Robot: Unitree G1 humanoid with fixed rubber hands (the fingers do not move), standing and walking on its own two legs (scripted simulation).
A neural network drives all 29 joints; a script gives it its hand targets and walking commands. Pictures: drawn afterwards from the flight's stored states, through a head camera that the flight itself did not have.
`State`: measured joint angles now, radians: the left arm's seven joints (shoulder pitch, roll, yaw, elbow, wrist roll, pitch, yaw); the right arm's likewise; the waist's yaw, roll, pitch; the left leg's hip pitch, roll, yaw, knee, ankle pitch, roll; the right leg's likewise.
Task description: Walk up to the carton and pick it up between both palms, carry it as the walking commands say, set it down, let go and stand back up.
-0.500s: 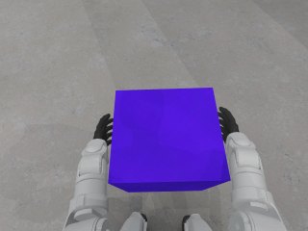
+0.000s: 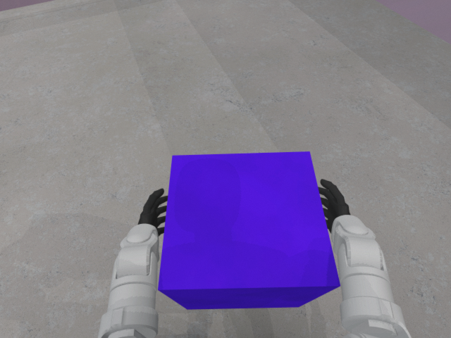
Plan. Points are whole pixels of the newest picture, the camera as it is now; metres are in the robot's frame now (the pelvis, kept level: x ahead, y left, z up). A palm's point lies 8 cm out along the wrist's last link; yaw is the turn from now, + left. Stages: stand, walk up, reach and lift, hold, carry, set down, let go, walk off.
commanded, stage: reach and lift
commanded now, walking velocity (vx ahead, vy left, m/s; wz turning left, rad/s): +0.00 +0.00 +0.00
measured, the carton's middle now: (241, 239) +0.33 +0.01 -0.08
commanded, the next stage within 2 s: hold in 1.48 s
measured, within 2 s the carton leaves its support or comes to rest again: neither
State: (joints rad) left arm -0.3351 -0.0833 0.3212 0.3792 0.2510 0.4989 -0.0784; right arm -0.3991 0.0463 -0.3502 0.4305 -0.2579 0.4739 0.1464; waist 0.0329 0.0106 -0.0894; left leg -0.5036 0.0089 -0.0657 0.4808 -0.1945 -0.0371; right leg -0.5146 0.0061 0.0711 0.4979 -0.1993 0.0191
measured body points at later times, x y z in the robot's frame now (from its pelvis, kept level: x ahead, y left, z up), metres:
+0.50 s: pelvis +0.01 +0.01 +0.01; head +0.01 +0.00 +0.46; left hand +0.30 +0.19 +0.04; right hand +0.33 -0.16 +0.04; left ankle +0.02 +0.14 -0.73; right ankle +0.02 -0.13 -0.73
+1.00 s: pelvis +0.01 +0.01 +0.02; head +0.00 +0.00 +0.47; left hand +0.30 +0.18 +0.05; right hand +0.31 -0.17 +0.05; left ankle +0.02 +0.14 -0.73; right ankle +0.02 -0.13 -0.73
